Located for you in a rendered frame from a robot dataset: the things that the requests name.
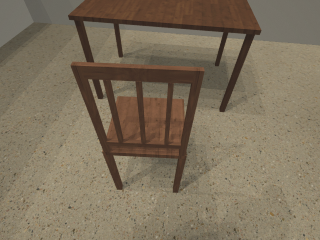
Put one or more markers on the chair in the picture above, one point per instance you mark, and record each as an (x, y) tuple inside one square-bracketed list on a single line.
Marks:
[(142, 126)]

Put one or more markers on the table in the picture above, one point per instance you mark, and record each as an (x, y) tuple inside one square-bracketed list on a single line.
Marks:
[(227, 16)]

